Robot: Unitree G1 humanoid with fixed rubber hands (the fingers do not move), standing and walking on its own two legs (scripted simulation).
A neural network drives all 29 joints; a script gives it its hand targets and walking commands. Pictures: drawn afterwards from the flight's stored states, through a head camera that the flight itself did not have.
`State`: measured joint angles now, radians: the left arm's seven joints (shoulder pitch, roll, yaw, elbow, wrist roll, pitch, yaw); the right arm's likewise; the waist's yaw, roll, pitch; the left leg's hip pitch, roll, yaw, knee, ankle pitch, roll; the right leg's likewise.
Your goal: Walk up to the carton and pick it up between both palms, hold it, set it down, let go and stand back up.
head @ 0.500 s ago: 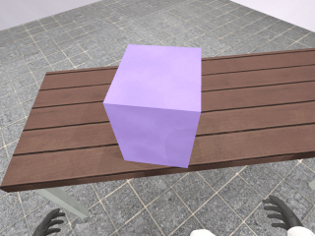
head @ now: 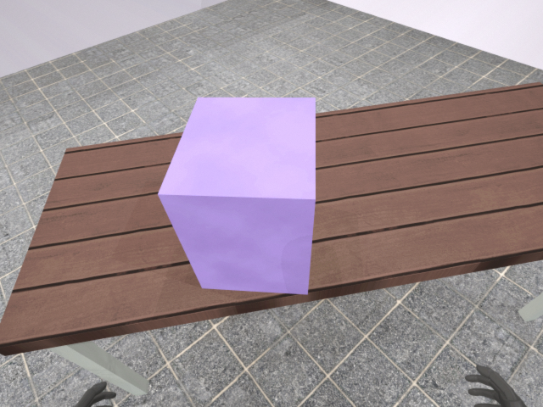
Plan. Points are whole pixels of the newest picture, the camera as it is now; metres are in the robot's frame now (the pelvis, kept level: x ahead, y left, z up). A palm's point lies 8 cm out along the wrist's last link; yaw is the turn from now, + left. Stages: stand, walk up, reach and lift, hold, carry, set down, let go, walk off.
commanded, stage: walk up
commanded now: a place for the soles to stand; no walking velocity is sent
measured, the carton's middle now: (254, 199) +0.46 +0.05 +0.01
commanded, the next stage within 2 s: reach and lift in 0.34 s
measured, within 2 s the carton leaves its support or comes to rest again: neither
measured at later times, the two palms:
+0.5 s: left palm (100, 382) +0.18 +0.30 -0.08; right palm (497, 386) +0.16 -0.31 -0.09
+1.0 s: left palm (87, 393) +0.16 +0.29 -0.04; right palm (450, 375) +0.17 -0.23 -0.06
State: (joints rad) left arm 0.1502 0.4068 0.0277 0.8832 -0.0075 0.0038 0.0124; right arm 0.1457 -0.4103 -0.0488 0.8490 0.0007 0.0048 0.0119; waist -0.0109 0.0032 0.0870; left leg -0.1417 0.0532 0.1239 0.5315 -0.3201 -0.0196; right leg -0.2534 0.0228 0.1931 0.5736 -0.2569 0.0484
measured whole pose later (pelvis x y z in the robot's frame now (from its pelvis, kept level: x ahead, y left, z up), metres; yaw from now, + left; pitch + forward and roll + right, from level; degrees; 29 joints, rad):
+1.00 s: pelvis +0.01 +0.01 +0.01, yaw +6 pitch -6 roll -1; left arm 0.15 0.31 0.05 0.44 -0.03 0.20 -0.03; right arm 0.20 -0.18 -0.16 0.70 -0.03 -0.25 -0.03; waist -0.02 0.01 0.13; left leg -0.08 0.03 0.03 0.48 -0.29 -0.01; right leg -0.10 -0.03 0.06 0.43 -0.22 0.06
